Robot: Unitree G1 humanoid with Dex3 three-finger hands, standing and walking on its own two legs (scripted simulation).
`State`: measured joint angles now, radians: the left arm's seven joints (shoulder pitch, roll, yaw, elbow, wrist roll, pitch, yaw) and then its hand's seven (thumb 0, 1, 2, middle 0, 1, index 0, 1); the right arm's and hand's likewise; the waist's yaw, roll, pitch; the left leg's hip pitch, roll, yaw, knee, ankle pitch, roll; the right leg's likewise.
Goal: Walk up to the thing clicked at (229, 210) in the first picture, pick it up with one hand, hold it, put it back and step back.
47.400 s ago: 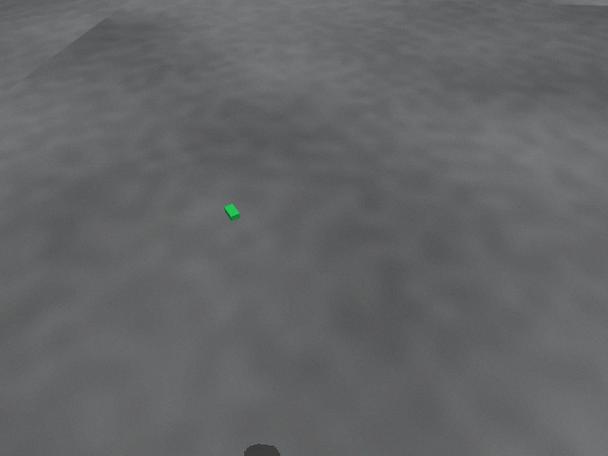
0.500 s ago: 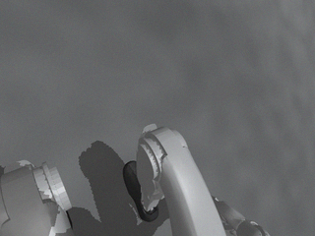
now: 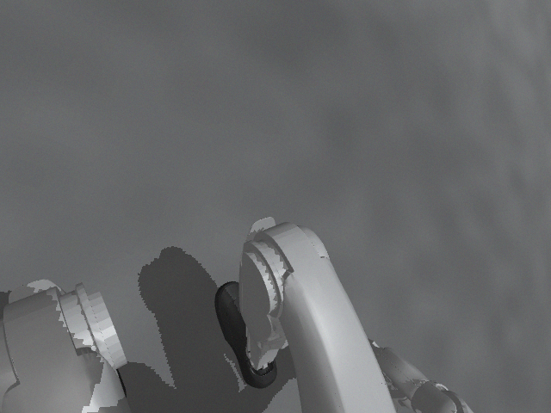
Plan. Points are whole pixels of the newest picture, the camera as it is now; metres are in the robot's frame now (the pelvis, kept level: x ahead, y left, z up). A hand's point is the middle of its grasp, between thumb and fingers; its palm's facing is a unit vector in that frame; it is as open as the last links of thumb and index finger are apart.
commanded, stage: open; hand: left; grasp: from above
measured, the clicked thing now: out of the picture +0.43 +0.39 -0.28
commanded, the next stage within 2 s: withdraw in 0.10 s
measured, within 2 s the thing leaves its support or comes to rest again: neither
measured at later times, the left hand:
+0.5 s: hand out of the picture +0.44 +0.39 -0.19, palm faces -0.28 -0.11 -0.95, open 13.7 cm
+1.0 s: hand out of the picture +0.39 +0.38 -0.11, palm faces -0.48 -0.15 -0.86, open 13.8 cm
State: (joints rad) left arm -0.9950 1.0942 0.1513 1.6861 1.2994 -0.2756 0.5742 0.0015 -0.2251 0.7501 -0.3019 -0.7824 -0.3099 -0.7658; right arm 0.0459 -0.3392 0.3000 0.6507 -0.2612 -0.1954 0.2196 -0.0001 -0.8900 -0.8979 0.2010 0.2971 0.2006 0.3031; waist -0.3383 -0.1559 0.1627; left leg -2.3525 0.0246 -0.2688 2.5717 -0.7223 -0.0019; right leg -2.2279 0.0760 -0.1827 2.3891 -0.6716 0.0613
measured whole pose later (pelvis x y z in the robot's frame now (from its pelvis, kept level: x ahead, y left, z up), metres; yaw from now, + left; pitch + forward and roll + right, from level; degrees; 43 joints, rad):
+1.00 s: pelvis -0.01 -0.01 +0.04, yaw +6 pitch +31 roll -10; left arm -0.92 0.90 0.10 1.31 1.22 -0.34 0.19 0.00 -0.45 0.97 -0.12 -0.97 -0.12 -0.96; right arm 0.12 -0.34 0.14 0.66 -0.13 0.01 0.13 0.00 -0.90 -0.90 0.20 0.30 0.20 0.30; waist -0.22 -0.04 0.01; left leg -2.29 0.01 -0.17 2.38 -0.64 0.00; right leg -2.19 0.03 -0.12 2.27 -0.64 0.04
